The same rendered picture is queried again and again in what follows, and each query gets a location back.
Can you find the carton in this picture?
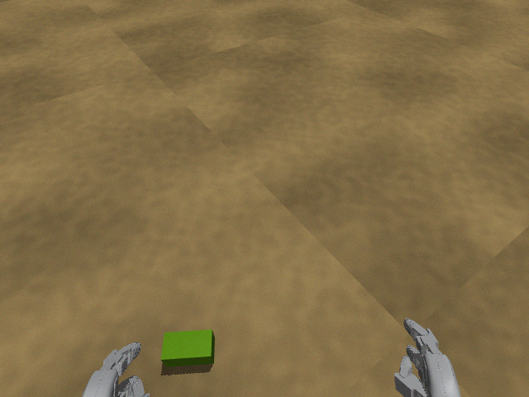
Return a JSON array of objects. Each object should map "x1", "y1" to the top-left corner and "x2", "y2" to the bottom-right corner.
[{"x1": 161, "y1": 329, "x2": 215, "y2": 367}]

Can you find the right robot hand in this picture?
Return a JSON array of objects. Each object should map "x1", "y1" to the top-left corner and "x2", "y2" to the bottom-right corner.
[{"x1": 394, "y1": 318, "x2": 461, "y2": 397}]

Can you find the left robot hand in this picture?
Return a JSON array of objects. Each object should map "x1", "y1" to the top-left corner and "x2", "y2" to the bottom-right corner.
[{"x1": 81, "y1": 342, "x2": 150, "y2": 397}]

